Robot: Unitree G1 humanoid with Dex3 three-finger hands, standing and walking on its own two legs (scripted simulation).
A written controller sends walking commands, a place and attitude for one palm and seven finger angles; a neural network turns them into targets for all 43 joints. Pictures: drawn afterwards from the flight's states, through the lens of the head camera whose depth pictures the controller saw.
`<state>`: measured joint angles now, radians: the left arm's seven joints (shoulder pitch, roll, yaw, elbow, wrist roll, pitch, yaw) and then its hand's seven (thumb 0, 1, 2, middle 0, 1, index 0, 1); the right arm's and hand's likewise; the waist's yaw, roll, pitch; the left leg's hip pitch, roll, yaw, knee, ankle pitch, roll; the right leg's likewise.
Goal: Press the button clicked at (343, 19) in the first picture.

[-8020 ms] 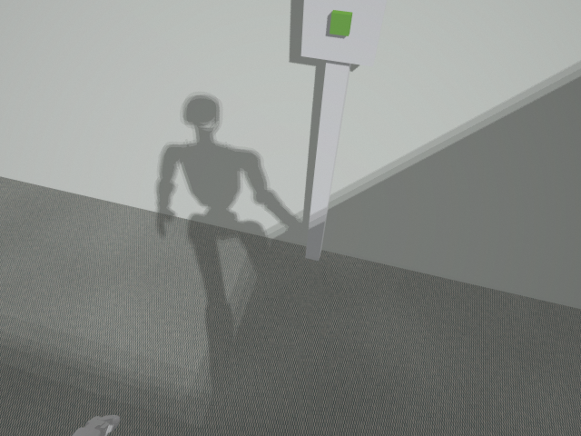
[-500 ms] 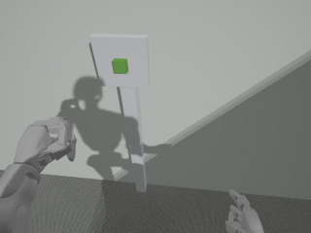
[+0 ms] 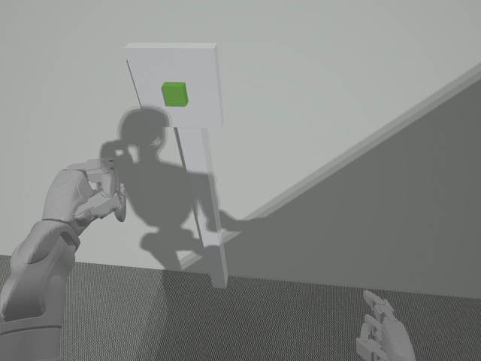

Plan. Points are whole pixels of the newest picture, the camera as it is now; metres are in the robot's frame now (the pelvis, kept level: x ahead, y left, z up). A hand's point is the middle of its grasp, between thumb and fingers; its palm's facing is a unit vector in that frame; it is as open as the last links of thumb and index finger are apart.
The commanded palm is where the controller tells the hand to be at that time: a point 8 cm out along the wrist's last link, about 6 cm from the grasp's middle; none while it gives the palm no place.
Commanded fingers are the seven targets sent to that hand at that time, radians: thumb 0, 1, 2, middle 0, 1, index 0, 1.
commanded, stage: aim a knuckle at the button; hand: left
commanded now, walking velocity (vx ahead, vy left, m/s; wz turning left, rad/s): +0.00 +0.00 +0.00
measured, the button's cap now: (176, 93) +0.57 +0.20 +0.19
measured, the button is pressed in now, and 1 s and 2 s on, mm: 0 0 0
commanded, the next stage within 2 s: press the button with the knuckle in 1.62 s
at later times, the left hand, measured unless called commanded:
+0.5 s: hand (151, 164) +0.36 +0.19 +0.18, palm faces -0.04 -1.00 -0.02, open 3.1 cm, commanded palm +0.35 +0.24 +0.17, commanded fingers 0.00 0.90 0.90 -1.30 -1.50 -1.30 -1.50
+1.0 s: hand (185, 135) +0.46 +0.16 +0.16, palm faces +0.02 -1.00 -0.01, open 3.1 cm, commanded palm +0.43 +0.22 +0.16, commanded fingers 0.00 0.90 0.90 -1.30 -1.50 -1.30 -1.50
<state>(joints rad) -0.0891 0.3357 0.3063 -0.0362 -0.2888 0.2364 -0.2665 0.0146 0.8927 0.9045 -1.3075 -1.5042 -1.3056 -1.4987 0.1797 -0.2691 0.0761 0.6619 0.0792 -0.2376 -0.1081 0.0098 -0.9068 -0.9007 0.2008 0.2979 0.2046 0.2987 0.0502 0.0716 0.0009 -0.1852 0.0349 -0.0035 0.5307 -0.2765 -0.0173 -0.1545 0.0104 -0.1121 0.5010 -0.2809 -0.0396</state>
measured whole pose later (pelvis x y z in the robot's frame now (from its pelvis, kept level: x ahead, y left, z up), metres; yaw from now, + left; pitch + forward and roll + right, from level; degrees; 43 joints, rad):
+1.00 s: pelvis +0.00 +0.02 +0.00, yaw -3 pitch +2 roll +0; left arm -0.79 0.32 0.26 0.83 -0.13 0.01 -0.07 0.02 0.89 0.90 -1.30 -1.50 -1.30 -1.50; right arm 0.31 -0.26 0.05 0.70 0.05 -0.09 -0.07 0.01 -0.91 -0.90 0.20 0.30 0.21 0.30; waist -0.07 0.01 -0.01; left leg -0.30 0.02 0.06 0.51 -0.25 0.01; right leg -0.31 -0.01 -0.05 0.51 -0.25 -0.01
